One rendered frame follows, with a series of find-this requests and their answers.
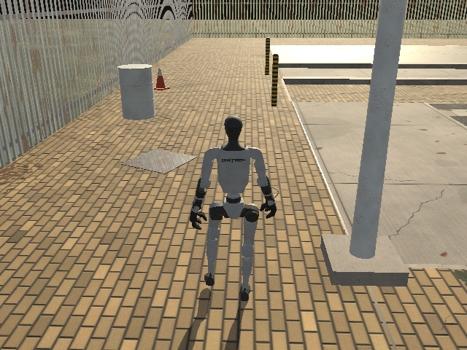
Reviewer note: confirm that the right robot hand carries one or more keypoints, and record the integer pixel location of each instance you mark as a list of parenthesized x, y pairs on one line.
[(273, 209)]

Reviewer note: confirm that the left robot hand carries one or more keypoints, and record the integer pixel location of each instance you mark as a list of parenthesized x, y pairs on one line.
[(195, 220)]

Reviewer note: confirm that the left robot forearm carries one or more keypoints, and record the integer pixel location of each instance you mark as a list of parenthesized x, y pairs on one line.
[(199, 197)]

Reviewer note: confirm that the robot right upper arm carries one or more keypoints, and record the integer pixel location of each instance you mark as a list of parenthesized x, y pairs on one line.
[(260, 167)]

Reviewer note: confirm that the humanoid robot head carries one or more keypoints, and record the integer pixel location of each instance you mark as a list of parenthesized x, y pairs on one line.
[(233, 127)]

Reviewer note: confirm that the left robot foot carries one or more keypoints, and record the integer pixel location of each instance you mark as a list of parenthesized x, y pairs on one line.
[(210, 280)]

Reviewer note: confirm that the robot left upper arm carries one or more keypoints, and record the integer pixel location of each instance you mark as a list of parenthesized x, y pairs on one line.
[(207, 165)]

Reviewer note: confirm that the right robot forearm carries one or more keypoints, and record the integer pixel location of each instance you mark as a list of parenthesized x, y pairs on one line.
[(267, 193)]

